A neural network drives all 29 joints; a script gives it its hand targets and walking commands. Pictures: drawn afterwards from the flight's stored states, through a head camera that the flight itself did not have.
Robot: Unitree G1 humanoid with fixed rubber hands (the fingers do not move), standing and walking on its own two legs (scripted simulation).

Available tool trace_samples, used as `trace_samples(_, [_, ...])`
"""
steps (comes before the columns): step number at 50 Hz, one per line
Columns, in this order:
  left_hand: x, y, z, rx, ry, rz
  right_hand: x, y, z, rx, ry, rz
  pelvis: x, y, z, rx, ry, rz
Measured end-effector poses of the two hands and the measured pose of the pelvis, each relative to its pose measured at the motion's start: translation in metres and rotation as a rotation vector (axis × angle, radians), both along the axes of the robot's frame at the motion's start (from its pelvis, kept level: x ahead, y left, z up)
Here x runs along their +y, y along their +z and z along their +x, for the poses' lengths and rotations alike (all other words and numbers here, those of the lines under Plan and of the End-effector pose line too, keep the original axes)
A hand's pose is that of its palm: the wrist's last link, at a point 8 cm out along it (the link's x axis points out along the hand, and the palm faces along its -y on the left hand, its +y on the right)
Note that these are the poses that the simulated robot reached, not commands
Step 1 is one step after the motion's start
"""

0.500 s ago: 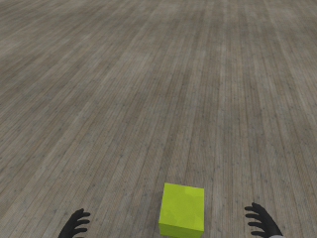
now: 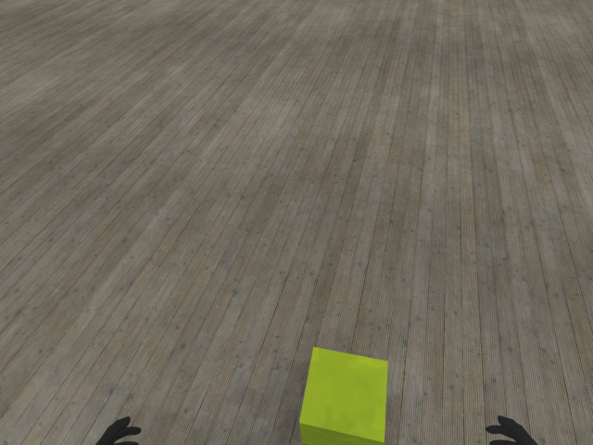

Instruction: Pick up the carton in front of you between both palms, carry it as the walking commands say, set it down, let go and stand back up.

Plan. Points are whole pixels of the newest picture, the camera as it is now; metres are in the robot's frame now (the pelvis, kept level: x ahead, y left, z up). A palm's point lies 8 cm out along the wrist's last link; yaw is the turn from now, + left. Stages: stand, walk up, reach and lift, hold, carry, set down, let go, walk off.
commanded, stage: stand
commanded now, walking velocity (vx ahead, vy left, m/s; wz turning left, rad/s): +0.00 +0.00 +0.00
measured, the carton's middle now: (343, 404) +0.36 -0.08 -0.65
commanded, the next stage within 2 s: none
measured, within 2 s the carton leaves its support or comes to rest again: neither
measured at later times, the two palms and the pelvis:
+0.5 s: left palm out of the picture +0.08 +0.31 -0.09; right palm out of the picture +0.08 -0.30 -0.10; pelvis -0.02 +0.00 +0.01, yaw +0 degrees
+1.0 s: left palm out of the picture +0.07 +0.31 -0.09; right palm out of the picture +0.06 -0.30 -0.10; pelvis -0.02 +0.00 +0.01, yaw -1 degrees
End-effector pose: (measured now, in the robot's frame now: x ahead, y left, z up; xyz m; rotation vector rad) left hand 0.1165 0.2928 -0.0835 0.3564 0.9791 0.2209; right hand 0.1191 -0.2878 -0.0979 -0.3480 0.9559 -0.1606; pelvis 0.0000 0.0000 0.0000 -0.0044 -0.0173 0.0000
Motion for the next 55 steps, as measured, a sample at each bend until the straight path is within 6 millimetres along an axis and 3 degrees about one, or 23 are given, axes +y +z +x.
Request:
trace_samples(34, [0.017,-0.006,-0.043,0.110,0.026,0.004,-0.012,-0.004,-0.051,0.120,-0.042,-0.022,0.003,0.007,-0.021,-0.029,-0.009,0.005])
trace_samples(55, [0.022,-0.006,-0.049,0.137,0.027,0.011,-0.015,-0.004,-0.060,0.154,-0.056,-0.027,0.005,0.009,-0.025,-0.030,-0.012,0.007])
